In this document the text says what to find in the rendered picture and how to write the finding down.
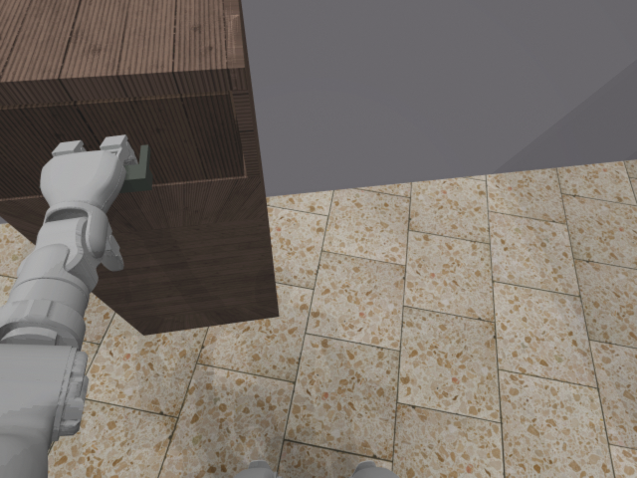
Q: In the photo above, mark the left robot hand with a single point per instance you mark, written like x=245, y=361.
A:
x=93, y=177

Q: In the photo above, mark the robot left upper arm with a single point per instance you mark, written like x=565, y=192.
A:
x=42, y=397

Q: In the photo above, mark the cabinet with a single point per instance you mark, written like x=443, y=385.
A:
x=195, y=253

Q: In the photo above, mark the drawer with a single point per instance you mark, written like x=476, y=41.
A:
x=191, y=136

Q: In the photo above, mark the robot left shin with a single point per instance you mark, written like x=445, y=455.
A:
x=259, y=464

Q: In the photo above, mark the robot left forearm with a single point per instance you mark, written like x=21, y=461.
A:
x=47, y=303

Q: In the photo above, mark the robot shin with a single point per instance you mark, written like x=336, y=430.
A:
x=363, y=465
x=259, y=464

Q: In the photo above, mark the handle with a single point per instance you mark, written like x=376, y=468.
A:
x=138, y=176

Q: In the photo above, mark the robot right shin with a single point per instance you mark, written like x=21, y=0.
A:
x=363, y=465

